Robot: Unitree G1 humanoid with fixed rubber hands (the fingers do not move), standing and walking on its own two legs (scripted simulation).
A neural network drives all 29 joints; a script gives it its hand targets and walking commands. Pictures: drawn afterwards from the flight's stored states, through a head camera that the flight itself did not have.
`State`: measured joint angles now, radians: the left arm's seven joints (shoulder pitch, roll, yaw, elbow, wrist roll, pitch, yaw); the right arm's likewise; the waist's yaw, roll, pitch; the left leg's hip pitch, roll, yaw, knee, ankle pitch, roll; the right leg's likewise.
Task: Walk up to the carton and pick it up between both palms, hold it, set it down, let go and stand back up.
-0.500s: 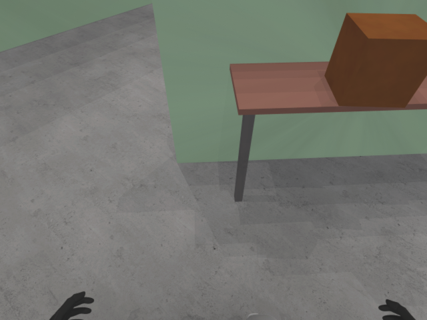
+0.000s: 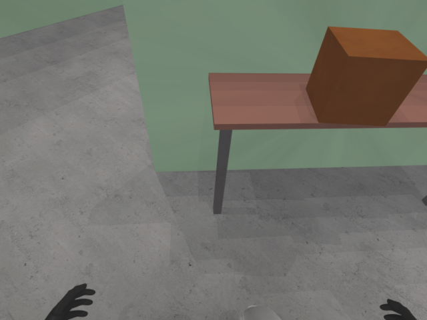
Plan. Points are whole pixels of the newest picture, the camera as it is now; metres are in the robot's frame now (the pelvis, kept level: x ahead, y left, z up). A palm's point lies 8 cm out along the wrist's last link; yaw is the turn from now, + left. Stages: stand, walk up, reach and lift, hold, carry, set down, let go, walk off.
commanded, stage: walk up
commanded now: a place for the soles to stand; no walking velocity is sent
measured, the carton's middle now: (357, 77) +0.84 -0.50 +0.03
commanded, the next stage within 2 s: none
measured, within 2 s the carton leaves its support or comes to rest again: neither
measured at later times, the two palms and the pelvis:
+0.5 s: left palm (116, 301) +0.18 +0.19 -0.08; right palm out of the picture +0.18 -0.44 -0.04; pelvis +0.07 -0.10 +0.00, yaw +2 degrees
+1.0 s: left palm (178, 275) +0.23 +0.08 -0.08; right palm out of the picture +0.24 -0.56 -0.04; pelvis +0.13 -0.22 +0.00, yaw +3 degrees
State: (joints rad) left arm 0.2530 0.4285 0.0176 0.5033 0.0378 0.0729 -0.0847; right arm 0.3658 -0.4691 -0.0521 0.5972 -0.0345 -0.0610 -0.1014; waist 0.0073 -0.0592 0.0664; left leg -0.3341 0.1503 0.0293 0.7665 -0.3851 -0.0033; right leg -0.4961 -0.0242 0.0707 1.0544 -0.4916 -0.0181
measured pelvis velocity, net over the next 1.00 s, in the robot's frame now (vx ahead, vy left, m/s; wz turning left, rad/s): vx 0.13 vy -0.22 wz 0.05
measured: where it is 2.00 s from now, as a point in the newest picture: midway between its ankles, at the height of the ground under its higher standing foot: outside the picture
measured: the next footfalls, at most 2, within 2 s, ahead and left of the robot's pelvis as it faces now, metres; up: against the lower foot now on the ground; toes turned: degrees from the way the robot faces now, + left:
right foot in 0.06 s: +0.11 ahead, -0.17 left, +0.00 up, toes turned +1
left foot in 0.38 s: +0.16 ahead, +0.06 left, +0.00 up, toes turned +6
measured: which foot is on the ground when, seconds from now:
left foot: down 0.00-0.06, up 0.08-0.36, down 0.38-0.68, up 0.70-0.92, down 0.94-1.00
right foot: up 0.00-0.04, down 0.06-0.40, up 0.42-0.66, down 0.68-0.94, up 0.96-1.00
